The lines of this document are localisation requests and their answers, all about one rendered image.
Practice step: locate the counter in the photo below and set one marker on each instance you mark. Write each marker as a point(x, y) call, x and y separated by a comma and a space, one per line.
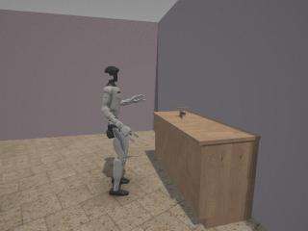
point(211, 163)

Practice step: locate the right robot hand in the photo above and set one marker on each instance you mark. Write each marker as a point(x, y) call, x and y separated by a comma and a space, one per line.
point(126, 131)

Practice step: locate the robot right foot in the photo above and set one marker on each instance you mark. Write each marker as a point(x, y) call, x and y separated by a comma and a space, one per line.
point(119, 192)

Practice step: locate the humanoid robot torso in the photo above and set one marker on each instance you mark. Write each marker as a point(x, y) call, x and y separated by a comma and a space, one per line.
point(114, 104)

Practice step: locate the robot right forearm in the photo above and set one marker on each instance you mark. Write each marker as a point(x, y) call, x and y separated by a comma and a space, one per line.
point(109, 115)

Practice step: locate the left robot hand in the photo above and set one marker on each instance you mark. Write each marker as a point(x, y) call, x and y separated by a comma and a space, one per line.
point(135, 99)

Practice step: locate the robot left forearm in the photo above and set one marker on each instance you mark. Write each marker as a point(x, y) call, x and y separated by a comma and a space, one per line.
point(125, 102)

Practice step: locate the robot right upper arm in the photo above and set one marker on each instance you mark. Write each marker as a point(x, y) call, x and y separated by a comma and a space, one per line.
point(107, 92)

